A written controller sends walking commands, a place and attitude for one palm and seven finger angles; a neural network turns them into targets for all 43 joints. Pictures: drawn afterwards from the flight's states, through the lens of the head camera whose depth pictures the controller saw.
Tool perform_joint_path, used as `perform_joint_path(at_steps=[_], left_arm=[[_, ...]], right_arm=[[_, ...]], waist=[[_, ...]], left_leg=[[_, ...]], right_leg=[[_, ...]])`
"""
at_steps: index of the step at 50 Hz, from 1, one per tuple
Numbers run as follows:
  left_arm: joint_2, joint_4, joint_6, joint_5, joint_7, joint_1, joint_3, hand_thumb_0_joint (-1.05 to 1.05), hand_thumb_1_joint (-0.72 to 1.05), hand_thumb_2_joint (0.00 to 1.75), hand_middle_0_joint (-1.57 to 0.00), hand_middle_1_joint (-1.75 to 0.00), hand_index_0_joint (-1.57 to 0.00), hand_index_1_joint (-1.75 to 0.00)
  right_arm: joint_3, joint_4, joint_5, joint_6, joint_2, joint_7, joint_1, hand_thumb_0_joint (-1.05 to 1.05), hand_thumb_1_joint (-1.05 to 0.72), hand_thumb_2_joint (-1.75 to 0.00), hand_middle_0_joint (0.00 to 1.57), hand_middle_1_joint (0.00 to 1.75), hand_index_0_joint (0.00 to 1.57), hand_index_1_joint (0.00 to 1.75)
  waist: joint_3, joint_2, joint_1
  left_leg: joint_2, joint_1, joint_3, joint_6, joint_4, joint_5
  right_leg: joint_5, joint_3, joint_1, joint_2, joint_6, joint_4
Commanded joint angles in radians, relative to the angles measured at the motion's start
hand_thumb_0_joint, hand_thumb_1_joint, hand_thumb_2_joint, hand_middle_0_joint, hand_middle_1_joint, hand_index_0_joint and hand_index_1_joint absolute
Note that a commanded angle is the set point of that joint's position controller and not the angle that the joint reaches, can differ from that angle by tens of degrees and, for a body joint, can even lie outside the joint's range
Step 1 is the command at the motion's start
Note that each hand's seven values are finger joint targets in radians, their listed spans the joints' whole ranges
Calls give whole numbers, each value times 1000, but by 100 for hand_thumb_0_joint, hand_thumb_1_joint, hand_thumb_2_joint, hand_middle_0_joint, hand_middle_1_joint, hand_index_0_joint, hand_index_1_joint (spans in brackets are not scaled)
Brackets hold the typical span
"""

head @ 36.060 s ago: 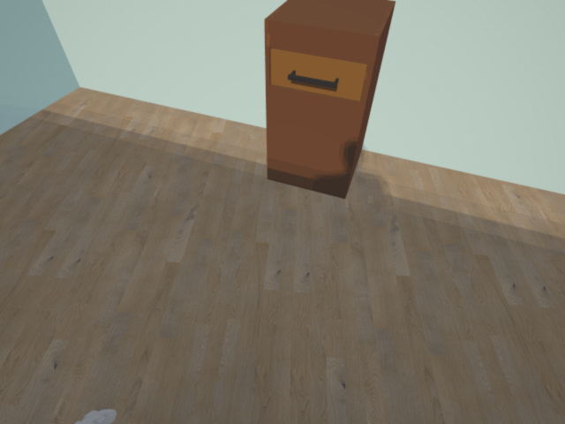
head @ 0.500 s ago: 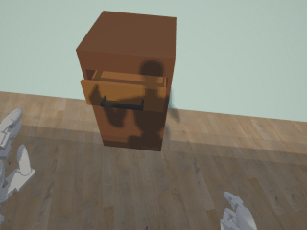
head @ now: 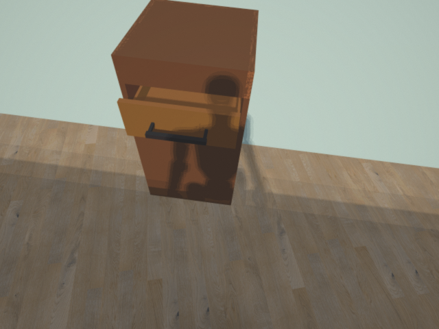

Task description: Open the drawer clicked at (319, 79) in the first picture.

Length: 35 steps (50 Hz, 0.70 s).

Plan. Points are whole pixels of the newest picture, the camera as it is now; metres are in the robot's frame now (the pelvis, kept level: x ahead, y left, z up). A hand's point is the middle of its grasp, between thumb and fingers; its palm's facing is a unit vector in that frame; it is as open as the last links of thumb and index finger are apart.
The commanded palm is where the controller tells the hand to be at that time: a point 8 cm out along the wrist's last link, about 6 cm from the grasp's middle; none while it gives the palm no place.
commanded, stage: let the arm hang, fingers relaxed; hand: left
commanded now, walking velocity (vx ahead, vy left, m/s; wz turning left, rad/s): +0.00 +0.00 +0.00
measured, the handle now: (177, 133) +0.68 +0.17 -0.15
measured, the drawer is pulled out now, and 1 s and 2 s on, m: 0.09 0.09 0.09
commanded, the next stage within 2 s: look to check the result in 0.62 s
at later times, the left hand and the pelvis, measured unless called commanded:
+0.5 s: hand out of the picture +0.02 +0.17 -0.18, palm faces +0.01 -0.98 -0.19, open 7.3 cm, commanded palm none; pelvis +0.01 +0.00 +0.00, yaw -1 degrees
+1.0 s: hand out of the picture +0.03 +0.17 -0.17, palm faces +0.01 -0.98 -0.19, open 7.4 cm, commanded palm none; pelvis +0.03 +0.00 +0.00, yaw -1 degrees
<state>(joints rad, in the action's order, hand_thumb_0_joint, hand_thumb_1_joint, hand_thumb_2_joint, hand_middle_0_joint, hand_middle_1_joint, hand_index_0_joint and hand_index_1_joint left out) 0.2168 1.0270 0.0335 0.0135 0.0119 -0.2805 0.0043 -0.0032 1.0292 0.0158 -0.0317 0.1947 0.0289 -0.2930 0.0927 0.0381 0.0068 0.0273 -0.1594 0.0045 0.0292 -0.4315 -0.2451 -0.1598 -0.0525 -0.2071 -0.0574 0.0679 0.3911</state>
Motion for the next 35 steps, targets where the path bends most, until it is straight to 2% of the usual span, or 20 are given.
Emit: perform_joint_path(at_steps=[1, 4, 6, 7, 8, 14, 17, 24, 32, 35], left_arm=[[101, 1, -40, -5, 13, 4, 22, 0, 90, 90, -20, -30, -20, -30], [86, 32, -42, -6, 17, -7, 20, 0, 90, 90, -20, -30, -20, -30], [79, 45, -42, -7, 21, -9, 20, 0, 90, 90, -20, -30, -20, -30], [76, 49, -44, -7, 23, -26, 20, 0, 90, 90, -20, -30, -20, -30], [74, 55, -44, -7, 24, -21, 21, 0, 90, 90, -20, -30, -20, -30], [47, 69, -42, -7, 29, -37, 19, 0, 90, 90, -20, -30, -20, -30], [45, 68, -45, -6, 31, -49, 22, 0, 90, 90, -20, -30, -20, -30], [25, 75, -49, -8, 32, -51, 22, 0, 90, 90, -20, -30, -20, -30], [27, 78, -50, -7, 31, -48, 20, 0, 90, 90, -20, -30, -20, -30], [26, 80, -48, -8, 31, -43, 19, 0, 90, 90, -20, -30, -20, -30]], right_arm=[[18, -16, 2, 22, 92, 5, -50, 0, -90, -90, 20, 30, 20, 30], [18, 12, 2, 23, 76, 6, -85, 0, -90, -90, 20, 30, 20, 30], [18, 28, 2, 24, 69, 8, -96, 0, -90, -90, 20, 30, 20, 30], [18, 30, 1, 26, 68, 8, -96, 0, -90, -90, 20, 30, 20, 30], [16, 39, 2, 27, 54, 9, -108, 0, -90, -90, 20, 30, 20, 30], [13, 66, 3, 28, 21, 12, -128, 0, -90, -90, 20, 30, 20, 30], [16, 67, 0, 31, 16, 13, -133, 0, -90, -90, 20, 30, 20, 30], [14, 76, 1, 41, -5, 21, -132, 0, -90, -90, 20, 30, 20, 30], [17, 72, -1, 39, 13, 23, -131, 0, -90, -90, 20, 30, 20, 30], [16, 74, 1, 41, 14, 24, -127, 0, -90, -90, 20, 30, 20, 30]], waist=[[-18, -56, -18], [-20, 3, -20], [-10, 6, -20], [-19, -13, -15], [-21, 8, -20], [30, -13, -15], [13, -4, -13], [-5, -87, -12], [13, -54, -16], [9, -64, -17]], left_leg=[[-95, -59, -105, 18, 113, -28], [-96, -44, -99, 23, 114, -6], [-95, -46, -100, 23, 119, -4], [-96, -30, -92, 24, 114, 11], [-100, -40, -95, 24, 118, 18], [-97, -62, -89, 24, 128, 11], [-97, -46, -83, 22, 119, 17], [-108, -40, -83, 18, 120, 101], [-114, -21, -84, 16, 127, 83], [-113, -23, -86, 17, 133, 80]], right_leg=[[-133, 192, 38, 146, -3, -134], [-130, 184, 37, 145, -6, -137], [-129, 184, 31, 143, -7, -135], [-115, 184, 27, 141, -6, -133], [-97, 177, 42, 140, -7, -127], [-88, 176, 18, 135, -8, -117], [-83, 179, 17, 132, -10, -117], [50, 162, 57, 138, -3, -83], [22, 162, 30, 129, -3, -88], [20, 165, 40, 131, -3, -88]])
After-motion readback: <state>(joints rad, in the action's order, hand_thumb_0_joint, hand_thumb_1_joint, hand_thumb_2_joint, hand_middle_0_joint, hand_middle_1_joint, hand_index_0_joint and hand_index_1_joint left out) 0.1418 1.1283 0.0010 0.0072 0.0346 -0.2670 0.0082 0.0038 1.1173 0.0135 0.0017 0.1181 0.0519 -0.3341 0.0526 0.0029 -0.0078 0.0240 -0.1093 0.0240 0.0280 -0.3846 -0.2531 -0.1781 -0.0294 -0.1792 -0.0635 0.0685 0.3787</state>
